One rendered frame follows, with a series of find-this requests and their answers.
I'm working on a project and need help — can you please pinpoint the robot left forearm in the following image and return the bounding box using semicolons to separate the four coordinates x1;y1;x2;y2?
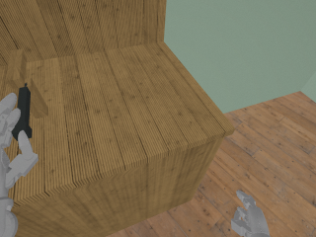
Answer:
0;197;19;237

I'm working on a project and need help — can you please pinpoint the left robot hand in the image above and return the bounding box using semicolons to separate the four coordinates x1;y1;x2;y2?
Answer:
0;92;39;198

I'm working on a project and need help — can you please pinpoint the tap lever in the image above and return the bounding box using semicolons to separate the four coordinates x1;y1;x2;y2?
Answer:
11;83;33;141

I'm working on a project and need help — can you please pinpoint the counter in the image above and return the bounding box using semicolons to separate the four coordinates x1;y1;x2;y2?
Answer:
0;0;236;237

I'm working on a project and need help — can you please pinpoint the right robot hand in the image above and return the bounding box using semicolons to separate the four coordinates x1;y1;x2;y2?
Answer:
231;190;270;237

